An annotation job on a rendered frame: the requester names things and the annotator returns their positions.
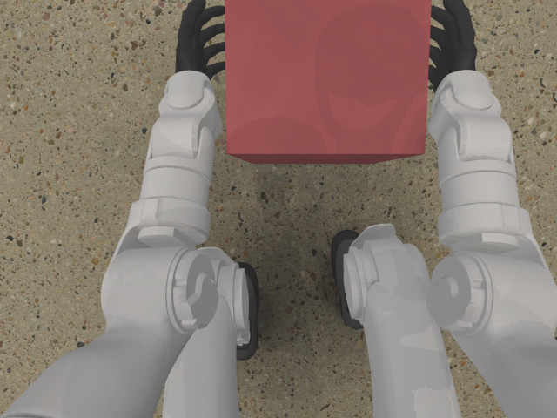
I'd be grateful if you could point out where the right robot foot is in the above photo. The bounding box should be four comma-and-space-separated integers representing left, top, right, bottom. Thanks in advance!
331, 230, 364, 329

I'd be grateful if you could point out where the right robot forearm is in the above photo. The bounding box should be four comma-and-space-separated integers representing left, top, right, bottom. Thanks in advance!
428, 70, 555, 283

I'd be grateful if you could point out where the carton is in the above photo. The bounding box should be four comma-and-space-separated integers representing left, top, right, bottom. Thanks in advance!
225, 0, 432, 164

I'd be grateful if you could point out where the robot right hand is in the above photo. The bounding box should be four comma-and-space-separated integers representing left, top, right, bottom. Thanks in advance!
428, 0, 477, 94

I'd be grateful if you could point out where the robot right thigh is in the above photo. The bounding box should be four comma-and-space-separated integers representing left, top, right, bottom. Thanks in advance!
344, 237, 462, 418

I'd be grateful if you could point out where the right robot upper arm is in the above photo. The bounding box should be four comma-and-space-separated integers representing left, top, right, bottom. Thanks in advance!
426, 251, 557, 418

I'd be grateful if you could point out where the robot left hand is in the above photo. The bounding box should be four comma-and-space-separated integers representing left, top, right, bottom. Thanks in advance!
175, 0, 225, 81

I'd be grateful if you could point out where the left robot upper arm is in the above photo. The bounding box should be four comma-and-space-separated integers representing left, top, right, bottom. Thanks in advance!
0, 246, 219, 418

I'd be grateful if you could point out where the left robot forearm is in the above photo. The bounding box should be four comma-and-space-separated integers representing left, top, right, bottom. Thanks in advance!
101, 71, 222, 312

